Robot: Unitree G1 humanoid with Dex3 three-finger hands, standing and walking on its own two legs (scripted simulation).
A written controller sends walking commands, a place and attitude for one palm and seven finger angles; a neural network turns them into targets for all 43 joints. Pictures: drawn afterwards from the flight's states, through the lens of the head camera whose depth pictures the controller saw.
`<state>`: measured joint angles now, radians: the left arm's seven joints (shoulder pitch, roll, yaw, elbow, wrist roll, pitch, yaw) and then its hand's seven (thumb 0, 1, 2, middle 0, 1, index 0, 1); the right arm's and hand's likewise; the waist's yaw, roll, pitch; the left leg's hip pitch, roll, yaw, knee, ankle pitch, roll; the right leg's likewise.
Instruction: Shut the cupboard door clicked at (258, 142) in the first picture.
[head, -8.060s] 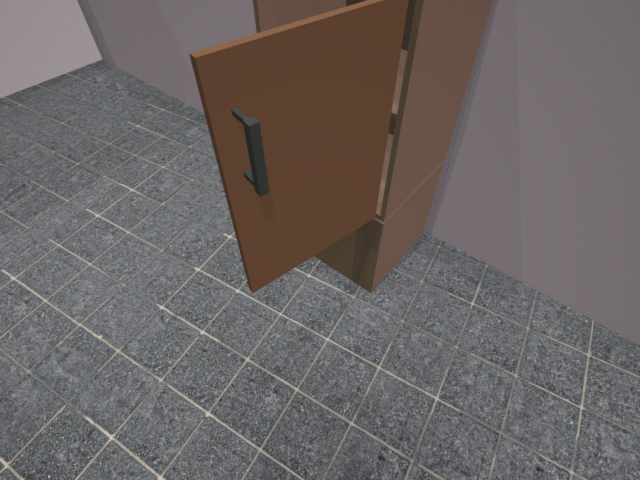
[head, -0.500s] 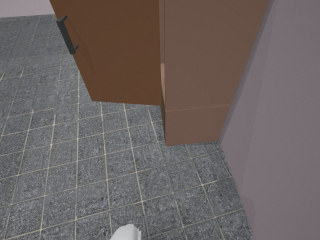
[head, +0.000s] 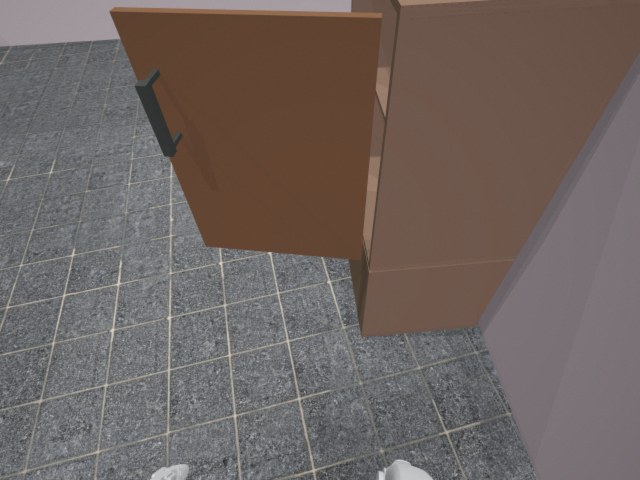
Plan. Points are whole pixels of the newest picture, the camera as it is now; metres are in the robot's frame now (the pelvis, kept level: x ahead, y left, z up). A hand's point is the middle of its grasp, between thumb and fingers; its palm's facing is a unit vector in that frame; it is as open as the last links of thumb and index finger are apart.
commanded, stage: take the last steps up to it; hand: left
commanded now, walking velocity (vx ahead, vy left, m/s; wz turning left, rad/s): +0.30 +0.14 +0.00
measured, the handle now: (162, 114) +0.68 +0.33 +0.08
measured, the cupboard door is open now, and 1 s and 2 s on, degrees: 78 78 78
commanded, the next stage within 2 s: come to a stop and stand still in 0.34 s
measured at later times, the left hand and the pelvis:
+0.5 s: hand out of the picture +0.14 +0.23 -0.17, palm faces +0.11 -0.97 -0.20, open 7.3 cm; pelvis +0.19 +0.05 +0.00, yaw +1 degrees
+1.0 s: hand (188, 375) +0.30 +0.25 -0.17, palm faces -0.03 -0.96 -0.28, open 7.4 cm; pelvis +0.20 +0.04 -0.01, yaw -3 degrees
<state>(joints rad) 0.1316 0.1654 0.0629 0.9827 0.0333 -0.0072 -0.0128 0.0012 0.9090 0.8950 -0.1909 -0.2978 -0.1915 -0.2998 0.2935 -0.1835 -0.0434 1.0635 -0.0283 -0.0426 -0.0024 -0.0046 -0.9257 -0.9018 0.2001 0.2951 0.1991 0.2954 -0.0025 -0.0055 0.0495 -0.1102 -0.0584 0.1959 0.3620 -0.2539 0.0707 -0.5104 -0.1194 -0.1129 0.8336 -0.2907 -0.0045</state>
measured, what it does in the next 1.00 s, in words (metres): walks ahead: right foot, then left foot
